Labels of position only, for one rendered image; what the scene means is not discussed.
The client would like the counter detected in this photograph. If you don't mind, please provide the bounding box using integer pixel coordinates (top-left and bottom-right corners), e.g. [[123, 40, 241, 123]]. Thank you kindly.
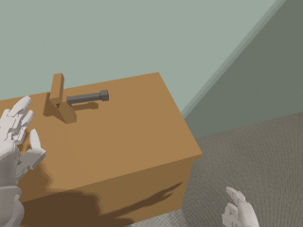
[[0, 72, 203, 227]]

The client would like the robot right hand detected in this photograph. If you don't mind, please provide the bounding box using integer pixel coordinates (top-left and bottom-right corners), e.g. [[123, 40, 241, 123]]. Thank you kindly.
[[222, 186, 259, 227]]

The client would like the tap lever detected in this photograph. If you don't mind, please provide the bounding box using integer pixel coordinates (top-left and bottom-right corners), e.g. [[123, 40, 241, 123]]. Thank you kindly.
[[66, 90, 109, 105]]

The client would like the left robot forearm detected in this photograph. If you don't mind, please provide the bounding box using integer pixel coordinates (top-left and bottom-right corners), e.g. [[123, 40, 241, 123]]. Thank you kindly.
[[0, 185, 25, 227]]

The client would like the robot left hand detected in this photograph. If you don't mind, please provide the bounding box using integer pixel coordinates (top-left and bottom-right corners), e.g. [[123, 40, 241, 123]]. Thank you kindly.
[[0, 96, 46, 187]]

